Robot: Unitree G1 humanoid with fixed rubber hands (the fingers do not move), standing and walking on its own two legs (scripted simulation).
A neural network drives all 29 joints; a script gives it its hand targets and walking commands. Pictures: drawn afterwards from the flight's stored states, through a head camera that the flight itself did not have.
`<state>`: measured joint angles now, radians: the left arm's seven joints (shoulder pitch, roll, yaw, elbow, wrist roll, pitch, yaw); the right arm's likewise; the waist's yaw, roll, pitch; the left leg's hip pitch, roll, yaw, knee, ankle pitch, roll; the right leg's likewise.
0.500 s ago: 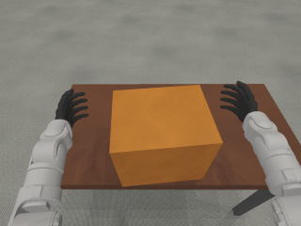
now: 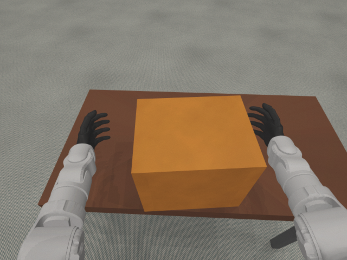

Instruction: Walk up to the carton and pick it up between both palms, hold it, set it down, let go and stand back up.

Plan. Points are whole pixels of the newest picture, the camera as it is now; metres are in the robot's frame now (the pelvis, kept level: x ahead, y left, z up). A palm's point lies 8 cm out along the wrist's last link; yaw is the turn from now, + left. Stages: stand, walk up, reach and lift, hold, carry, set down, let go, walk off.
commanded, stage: reach and lift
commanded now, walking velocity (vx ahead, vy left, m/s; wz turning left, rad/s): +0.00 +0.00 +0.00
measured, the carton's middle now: (190, 155) +0.40 +0.00 -0.02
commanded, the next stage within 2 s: none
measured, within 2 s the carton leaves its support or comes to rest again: neither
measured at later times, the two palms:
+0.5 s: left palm (103, 156) +0.38 +0.23 -0.01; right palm (266, 147) +0.42 -0.20 +0.01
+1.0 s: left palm (117, 155) +0.39 +0.19 -0.01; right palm (254, 149) +0.41 -0.17 +0.00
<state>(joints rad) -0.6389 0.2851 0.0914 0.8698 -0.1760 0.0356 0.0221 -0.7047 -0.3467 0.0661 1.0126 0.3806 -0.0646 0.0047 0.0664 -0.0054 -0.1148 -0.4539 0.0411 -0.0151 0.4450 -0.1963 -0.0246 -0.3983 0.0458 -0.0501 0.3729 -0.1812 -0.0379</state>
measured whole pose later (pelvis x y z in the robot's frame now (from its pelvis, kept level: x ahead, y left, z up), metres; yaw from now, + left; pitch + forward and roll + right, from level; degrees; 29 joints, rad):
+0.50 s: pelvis -0.03 +0.00 -0.04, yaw -2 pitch +25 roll -1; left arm -0.82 0.25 -0.03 1.27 -0.32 -0.31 0.05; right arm -0.88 -0.37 0.23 1.28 0.50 -0.29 0.03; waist 0.09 0.00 -0.26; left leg -0.90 0.05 0.00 0.73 -0.26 -0.02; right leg -0.87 0.05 -0.04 0.69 -0.26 -0.04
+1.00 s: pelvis -0.04 +0.00 -0.05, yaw -1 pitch +25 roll -1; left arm -0.87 0.17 0.05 1.29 -0.24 -0.34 0.10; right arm -0.90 -0.24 0.07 1.25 0.32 -0.26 -0.06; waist 0.06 0.00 -0.27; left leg -0.94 0.04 -0.02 0.78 -0.27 -0.03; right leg -0.92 0.04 -0.05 0.76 -0.28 -0.05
